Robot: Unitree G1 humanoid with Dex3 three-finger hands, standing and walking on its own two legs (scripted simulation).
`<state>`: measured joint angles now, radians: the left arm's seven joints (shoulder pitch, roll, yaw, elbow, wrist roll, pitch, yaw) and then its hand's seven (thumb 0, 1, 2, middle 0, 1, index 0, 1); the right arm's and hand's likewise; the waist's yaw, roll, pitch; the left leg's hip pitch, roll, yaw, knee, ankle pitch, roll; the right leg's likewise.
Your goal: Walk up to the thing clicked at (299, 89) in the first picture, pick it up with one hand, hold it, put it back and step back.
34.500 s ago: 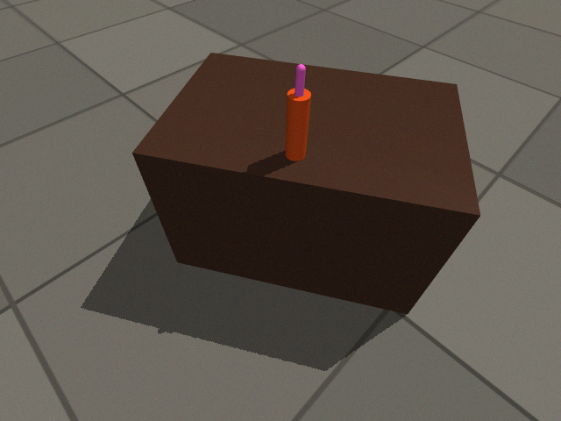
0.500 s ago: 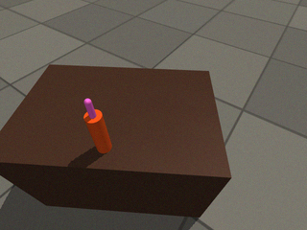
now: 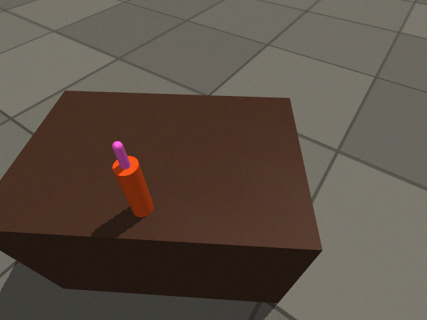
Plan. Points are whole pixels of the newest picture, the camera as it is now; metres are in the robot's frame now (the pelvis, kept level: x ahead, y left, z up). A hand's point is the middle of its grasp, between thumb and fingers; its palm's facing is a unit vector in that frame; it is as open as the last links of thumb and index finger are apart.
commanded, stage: stand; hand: left
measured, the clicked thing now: (131, 180) +0.43 +0.21 -0.05
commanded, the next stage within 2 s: step back in 0.82 s
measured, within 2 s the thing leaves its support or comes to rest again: neither
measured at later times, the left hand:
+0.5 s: hand out of the picture +0.07 +0.25 -0.16, palm faces -0.01 -0.94 -0.34, open 7.4 cm
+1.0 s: hand out of the picture +0.08 +0.28 -0.16, palm faces -0.01 -0.93 -0.38, open 7.4 cm
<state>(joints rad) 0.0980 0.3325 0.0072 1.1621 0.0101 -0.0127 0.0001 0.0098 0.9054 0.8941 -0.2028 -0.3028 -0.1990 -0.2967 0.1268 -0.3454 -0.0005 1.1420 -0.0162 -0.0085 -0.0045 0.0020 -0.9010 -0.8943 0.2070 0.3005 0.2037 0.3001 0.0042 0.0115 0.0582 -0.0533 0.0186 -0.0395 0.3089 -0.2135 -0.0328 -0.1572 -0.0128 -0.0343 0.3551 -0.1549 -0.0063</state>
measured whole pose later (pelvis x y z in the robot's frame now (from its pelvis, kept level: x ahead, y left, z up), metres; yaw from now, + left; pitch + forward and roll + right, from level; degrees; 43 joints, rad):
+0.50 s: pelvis +0.00 +0.00 +0.00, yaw +0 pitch -3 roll +0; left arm 0.11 0.34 0.01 1.15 0.01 -0.01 0.00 0.01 0.91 0.89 -0.20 -0.30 -0.20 -0.30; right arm 0.14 -0.34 0.00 1.13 -0.01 0.00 0.00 0.00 -0.90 -0.89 0.21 0.30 0.20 0.30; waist 0.00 0.01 0.05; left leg -0.05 0.03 -0.04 0.31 -0.22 -0.04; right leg -0.15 0.00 -0.03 0.35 -0.15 -0.01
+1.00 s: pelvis -0.03 +0.02 -0.01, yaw +0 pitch -2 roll +1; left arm 0.05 0.36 0.06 1.01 0.02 0.02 0.00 0.01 0.90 0.89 -0.20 -0.30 -0.20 -0.30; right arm 0.10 -0.40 -0.05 1.00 0.00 0.04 0.01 0.00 -0.90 -0.89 0.21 0.30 0.20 0.30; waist -0.01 0.00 0.17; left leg -0.32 -0.04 -0.05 0.84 -0.46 0.05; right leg -0.29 -0.05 -0.02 0.50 -0.17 -0.01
